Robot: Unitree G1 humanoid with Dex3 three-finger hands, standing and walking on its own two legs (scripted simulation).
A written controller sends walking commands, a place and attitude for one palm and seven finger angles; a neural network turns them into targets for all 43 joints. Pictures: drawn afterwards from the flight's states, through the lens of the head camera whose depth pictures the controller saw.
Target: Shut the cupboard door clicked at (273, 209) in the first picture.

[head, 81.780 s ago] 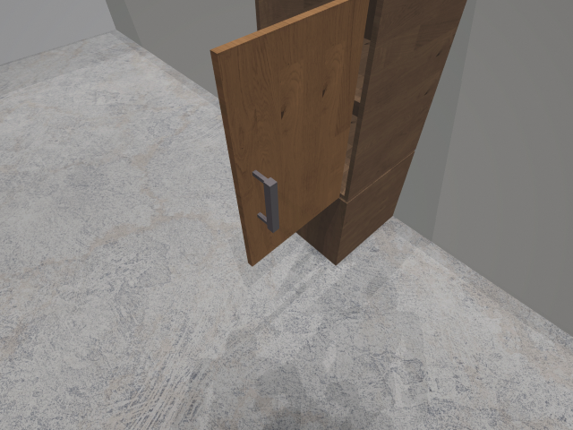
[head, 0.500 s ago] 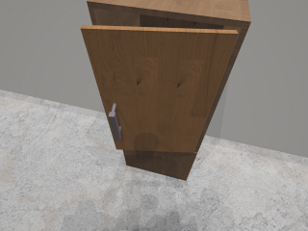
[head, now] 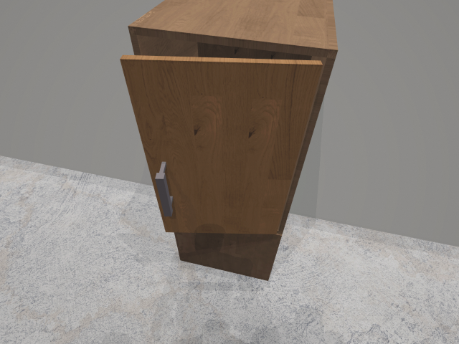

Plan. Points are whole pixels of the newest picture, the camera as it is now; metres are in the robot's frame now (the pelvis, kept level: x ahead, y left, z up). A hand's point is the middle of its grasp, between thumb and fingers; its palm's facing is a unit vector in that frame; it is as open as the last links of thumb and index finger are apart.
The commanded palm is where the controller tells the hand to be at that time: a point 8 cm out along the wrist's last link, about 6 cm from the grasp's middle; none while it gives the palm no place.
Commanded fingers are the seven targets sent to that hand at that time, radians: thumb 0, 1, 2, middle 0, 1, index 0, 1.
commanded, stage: look again from close up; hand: left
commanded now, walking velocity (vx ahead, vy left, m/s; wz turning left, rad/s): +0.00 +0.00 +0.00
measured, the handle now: (166, 190) +0.50 +0.19 -0.09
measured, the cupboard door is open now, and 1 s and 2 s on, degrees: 13 13 13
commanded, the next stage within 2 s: shuffle to correct the standing spot in 0.46 s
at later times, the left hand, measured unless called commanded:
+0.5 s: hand out of the picture +0.00 +0.17 -0.17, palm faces +0.02 -0.98 -0.18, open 7.4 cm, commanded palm none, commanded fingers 0.00 0.90 0.90 -0.20 -0.30 -0.20 -0.30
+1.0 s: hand out of the picture +0.03 +0.15 -0.17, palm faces +0.02 -0.98 -0.18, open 7.4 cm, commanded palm none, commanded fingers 0.00 0.90 0.90 -0.20 -0.30 -0.20 -0.30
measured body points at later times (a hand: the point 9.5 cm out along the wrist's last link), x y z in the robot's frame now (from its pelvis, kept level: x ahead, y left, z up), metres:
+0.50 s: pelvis +0.01 +0.00 +0.01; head +0.01 +0.01 +0.46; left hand +0.00 +0.23 -0.16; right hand +0.04 -0.23 -0.15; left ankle +0.07 +0.11 -0.73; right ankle +0.00 -0.13 -0.73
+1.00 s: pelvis +0.05 -0.01 +0.00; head +0.07 -0.01 +0.45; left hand +0.03 +0.20 -0.16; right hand +0.06 -0.23 -0.15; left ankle +0.07 +0.11 -0.73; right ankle +0.00 -0.13 -0.73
